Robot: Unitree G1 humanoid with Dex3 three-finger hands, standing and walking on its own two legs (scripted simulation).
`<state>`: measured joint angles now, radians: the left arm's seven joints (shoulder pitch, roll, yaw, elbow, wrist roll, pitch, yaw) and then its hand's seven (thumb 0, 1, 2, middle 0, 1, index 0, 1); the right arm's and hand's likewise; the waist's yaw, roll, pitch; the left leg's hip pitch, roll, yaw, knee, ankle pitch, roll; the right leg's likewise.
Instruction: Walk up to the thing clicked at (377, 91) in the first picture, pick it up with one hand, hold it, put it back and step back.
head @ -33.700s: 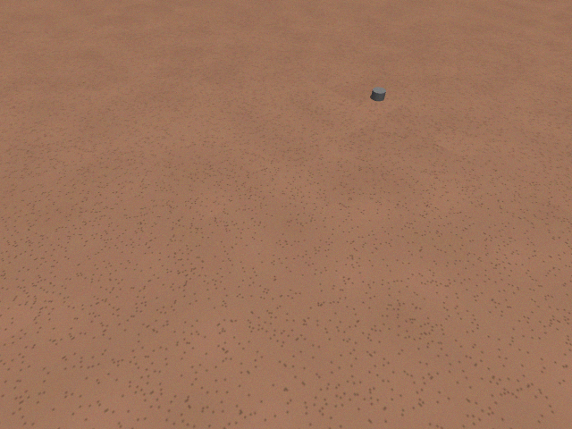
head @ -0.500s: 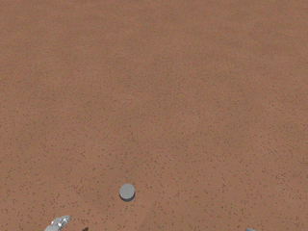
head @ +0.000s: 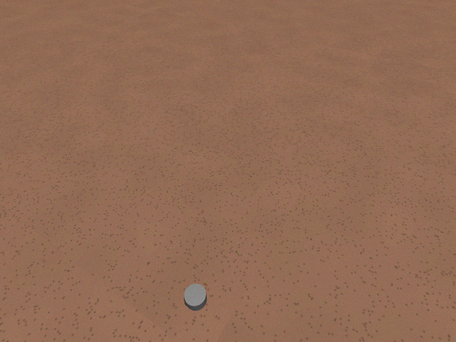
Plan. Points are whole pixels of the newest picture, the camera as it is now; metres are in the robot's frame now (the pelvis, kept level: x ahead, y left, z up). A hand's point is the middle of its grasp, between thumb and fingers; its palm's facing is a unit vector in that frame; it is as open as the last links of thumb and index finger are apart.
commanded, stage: stand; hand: left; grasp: from above
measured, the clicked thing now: (195, 297) +0.46 +0.18 -0.75
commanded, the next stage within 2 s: step back in 1.72 s
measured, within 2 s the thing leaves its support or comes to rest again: neither
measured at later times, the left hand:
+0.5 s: hand out of the picture +0.07 +0.24 -0.16, palm faces +0.01 -0.95 -0.32, open 7.4 cm
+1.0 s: hand out of the picture +0.10 +0.24 -0.15, palm faces +0.01 -0.94 -0.33, open 7.4 cm
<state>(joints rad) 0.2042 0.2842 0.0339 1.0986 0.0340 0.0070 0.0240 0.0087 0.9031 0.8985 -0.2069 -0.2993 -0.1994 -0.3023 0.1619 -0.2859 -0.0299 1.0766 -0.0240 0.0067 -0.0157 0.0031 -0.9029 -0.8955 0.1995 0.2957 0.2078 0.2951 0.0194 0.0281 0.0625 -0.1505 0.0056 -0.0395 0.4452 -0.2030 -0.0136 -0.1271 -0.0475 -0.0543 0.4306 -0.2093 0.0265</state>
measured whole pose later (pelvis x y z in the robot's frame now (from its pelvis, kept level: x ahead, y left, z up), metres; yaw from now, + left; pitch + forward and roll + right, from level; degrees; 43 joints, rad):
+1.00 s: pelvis +0.03 -0.01 +0.01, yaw -1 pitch -3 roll +0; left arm 0.10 0.31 0.03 1.15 0.01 0.00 0.01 0.01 0.90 0.90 -0.21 -0.30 -0.20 -0.30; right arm 0.11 -0.32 0.00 1.14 -0.02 -0.01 -0.01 0.00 -0.90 -0.90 0.20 0.30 0.21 0.29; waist 0.01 0.02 0.07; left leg -0.10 0.02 -0.03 0.34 -0.18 -0.03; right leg -0.09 -0.03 -0.05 0.34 -0.19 0.02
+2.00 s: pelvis -0.01 +0.02 -0.02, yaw +1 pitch -1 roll -1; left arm 0.03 0.38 0.07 0.97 0.02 0.04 0.01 0.01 0.90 0.90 -0.21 -0.30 -0.20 -0.30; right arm 0.13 -0.41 -0.05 0.99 0.00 0.04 0.01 0.00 -0.90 -0.90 0.20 0.30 0.21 0.29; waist -0.03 -0.01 0.16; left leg -0.27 -0.02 -0.03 0.66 -0.32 0.03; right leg -0.33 -0.08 -0.05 0.61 -0.27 0.04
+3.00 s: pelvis -0.22 +0.06 -0.01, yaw -3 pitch -2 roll -1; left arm 0.19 0.41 0.10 0.82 0.01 0.07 0.00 0.01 0.90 0.90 -0.21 -0.30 -0.20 -0.30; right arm 0.14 -0.35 -0.03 0.86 -0.03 0.02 -0.01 0.00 -0.90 -0.90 0.20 0.30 0.21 0.30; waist 0.02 -0.05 0.16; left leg -0.30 0.03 -0.02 0.55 -0.22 0.01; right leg -0.44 0.11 0.17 1.20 -0.48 0.01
